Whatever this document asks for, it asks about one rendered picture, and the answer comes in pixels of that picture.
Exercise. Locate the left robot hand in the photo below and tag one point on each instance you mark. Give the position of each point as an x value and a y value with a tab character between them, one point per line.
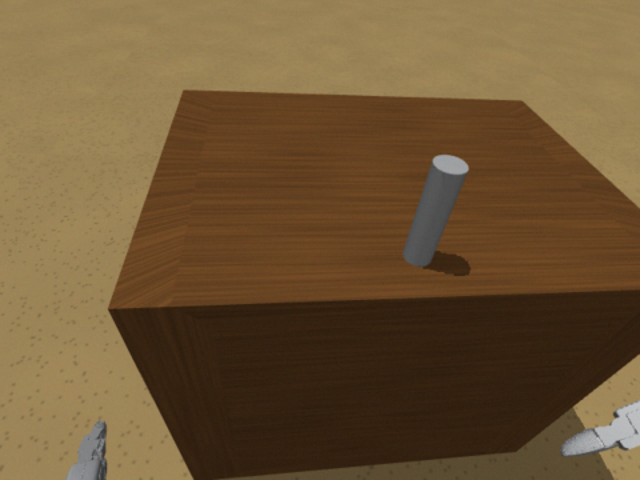
91	463

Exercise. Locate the can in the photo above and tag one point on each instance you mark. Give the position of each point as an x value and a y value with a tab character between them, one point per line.
443	184

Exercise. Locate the right robot hand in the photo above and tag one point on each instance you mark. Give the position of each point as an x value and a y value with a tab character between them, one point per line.
624	431

